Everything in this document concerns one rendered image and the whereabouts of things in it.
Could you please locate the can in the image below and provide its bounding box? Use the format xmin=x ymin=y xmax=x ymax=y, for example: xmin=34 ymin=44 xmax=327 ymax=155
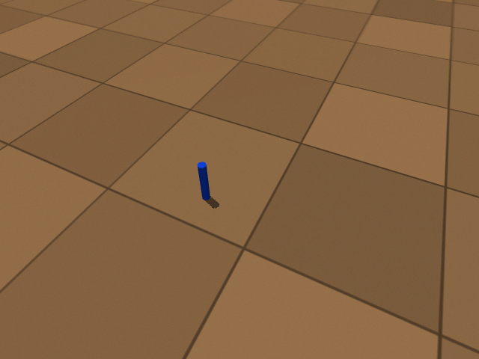
xmin=198 ymin=162 xmax=210 ymax=200

